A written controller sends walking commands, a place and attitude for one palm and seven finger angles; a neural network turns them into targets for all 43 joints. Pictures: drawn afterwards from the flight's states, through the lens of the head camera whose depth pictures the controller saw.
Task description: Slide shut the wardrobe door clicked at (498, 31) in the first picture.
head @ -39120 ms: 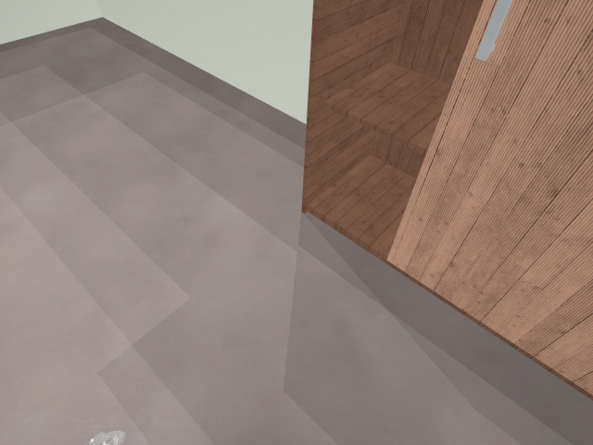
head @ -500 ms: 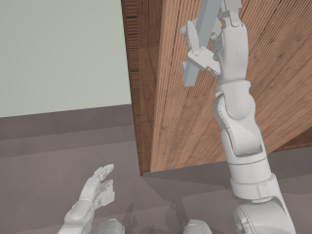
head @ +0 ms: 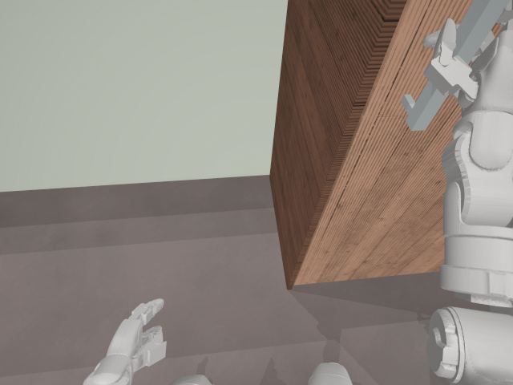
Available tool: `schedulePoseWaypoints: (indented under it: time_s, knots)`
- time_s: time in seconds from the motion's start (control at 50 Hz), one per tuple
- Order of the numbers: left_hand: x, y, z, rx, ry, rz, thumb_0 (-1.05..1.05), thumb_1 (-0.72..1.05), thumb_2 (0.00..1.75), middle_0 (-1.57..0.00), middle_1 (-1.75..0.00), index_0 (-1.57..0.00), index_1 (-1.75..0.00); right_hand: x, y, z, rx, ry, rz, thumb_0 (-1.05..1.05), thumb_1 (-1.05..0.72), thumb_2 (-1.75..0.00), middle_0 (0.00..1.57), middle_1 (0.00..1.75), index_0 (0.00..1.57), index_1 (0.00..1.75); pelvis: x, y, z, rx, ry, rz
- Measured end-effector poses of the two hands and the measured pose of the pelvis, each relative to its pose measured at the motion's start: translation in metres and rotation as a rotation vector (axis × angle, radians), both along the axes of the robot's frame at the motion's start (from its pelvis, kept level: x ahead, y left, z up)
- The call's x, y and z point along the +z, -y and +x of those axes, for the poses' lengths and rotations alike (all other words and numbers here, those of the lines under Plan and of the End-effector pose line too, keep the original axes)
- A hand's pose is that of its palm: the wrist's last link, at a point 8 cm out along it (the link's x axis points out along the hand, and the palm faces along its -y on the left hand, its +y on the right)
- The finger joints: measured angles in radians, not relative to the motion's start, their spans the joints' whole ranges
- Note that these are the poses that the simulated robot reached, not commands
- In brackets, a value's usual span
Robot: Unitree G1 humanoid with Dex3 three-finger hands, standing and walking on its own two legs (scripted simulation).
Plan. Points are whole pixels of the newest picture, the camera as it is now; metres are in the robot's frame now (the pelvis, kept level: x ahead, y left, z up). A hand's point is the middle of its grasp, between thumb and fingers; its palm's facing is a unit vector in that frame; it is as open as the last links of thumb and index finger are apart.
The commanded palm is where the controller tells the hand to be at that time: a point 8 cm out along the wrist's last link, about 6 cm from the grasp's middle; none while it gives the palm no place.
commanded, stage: stop walking and hold the door there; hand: right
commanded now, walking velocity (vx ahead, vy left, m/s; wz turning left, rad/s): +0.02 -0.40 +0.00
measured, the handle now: (466, 16) +0.45 -0.23 +0.30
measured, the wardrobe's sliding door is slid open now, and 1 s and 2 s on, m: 0.00 0.00 0.00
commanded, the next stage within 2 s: none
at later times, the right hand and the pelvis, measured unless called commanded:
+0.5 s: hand (443, 60) +0.41 -0.21 +0.27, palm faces +0.34 +0.93 -0.17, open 6.4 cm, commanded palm +0.37 -0.26 +0.25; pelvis -0.01 +0.01 +0.03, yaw +7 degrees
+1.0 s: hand (444, 61) +0.41 -0.21 +0.27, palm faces +0.31 +0.93 -0.18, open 6.4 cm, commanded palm +0.38 -0.26 +0.25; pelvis +0.01 -0.01 +0.03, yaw +8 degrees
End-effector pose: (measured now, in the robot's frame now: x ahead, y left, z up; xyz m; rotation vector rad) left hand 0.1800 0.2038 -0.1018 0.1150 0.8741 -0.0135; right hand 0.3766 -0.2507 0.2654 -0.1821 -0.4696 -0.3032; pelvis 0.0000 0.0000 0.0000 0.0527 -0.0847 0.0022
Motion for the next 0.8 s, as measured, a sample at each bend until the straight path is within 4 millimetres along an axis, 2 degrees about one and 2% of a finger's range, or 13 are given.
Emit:
schedulePoseWaypoints:
  time_s: [0.06,0.16,0.3,0.4,0.5,0.64,0.72,0.8]
  knots:
    - [0.004,-0.021,-0.006,0.053,-0.008,0.013,0.01,0.91,0.9,-0.2,-0.3,-0.2,-0.3,0.003,0.002,-0.001,-0.037,-0.041,-0.061,-0.12,-0.68,-0.85,0.5,1.43,0.14,1.21,0.01,-0.01,0.003,0.0,-0.029,-0.041]
    - [0.022,-0.053,-0.019,0.118,0.028,0.082,0.01,0.91,0.9,-0.2,-0.3,-0.2,-0.3,0.007,0.001,-0.003,-0.087,-0.095,-0.068,-0.12,-0.66,-0.84,0.48,1.42,0.21,1.28,0.027,-0.017,0.009,0.053,-0.068,-0.08]
    - [0.052,-0.09,-0.037,0.233,0.117,0.154,0.01,0.91,0.9,-0.2,-0.3,-0.2,-0.3,0.007,0.0,-0.003,-0.081,-0.1,-0.035,-0.1,-0.67,-0.83,0.46,1.42,0.22,1.29,0.028,-0.021,0.007,0.094,-0.053,-0.062]
    - [0.065,-0.104,-0.056,0.297,0.151,0.2,0.01,0.91,0.9,-0.2,-0.3,-0.2,-0.3,0.008,0.0,-0.004,-0.061,-0.115,-0.027,-0.09,-0.7,-0.8,0.46,1.42,0.21,1.3,0.028,-0.015,0.0,0.111,-0.054,-0.048]
    - [0.061,-0.098,-0.084,0.335,0.111,0.219,0.01,0.91,0.9,-0.2,-0.3,-0.2,-0.3,0.008,0.003,-0.003,-0.029,-0.12,-0.032,-0.09,-0.7,-0.78,0.46,1.41,0.23,1.31,0.029,-0.007,-0.005,0.118,-0.064,-0.047]
    - [0.039,-0.07,-0.117,0.343,-0.001,0.191,0.01,0.9,0.9,-0.2,-0.3,-0.2,-0.3,0.008,0.006,-0.002,-0.004,-0.109,-0.043,-0.1,-0.69,-0.78,0.46,1.4,0.24,1.31,0.029,0.003,-0.005,0.125,-0.076,-0.052]
    - [0.029,-0.054,-0.124,0.336,-0.044,0.162,0.01,0.9,0.9,-0.21,-0.3,-0.2,-0.3,0.008,0.006,-0.002,0.002,-0.103,-0.046,-0.1,-0.68,-0.79,0.46,1.4,0.24,1.32,0.029,0.006,-0.002,0.128,-0.078,-0.053]
    - [0.025,-0.043,-0.12,0.324,-0.054,0.143,0.01,0.9,0.9,-0.21,-0.3,-0.2,-0.3,0.007,0.007,-0.001,0.004,-0.099,-0.049,-0.1,-0.68,-0.79,0.46,1.41,0.24,1.32,0.029,0.008,0.001,0.13,-0.079,-0.053]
